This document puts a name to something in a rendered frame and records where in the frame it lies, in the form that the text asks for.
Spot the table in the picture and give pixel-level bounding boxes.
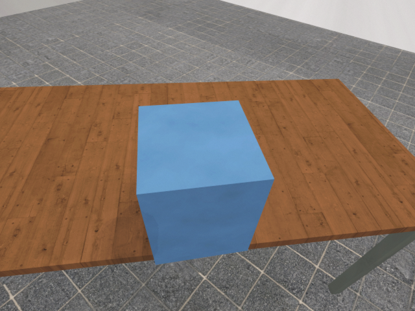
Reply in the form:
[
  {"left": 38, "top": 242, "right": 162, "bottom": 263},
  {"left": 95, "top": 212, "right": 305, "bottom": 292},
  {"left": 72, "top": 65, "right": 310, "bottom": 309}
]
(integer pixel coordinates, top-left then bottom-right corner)
[{"left": 0, "top": 79, "right": 415, "bottom": 295}]

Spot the carton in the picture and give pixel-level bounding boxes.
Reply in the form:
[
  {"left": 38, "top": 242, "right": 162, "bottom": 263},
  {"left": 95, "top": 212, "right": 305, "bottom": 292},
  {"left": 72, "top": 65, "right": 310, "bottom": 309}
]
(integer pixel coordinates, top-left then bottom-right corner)
[{"left": 136, "top": 100, "right": 274, "bottom": 265}]

